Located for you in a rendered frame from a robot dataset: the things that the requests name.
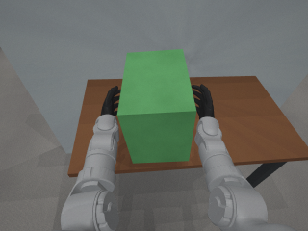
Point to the left robot upper arm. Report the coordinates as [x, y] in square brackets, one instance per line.
[90, 211]

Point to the carton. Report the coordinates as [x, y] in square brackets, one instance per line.
[156, 109]

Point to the right robot upper arm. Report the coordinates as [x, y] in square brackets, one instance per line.
[234, 208]

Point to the table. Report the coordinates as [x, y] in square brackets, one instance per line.
[254, 129]

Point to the robot left forearm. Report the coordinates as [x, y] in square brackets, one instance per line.
[98, 172]

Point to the robot left hand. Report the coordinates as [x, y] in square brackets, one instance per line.
[109, 104]

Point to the robot right hand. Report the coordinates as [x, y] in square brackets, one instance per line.
[206, 107]

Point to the robot right forearm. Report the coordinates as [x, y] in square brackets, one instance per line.
[215, 158]

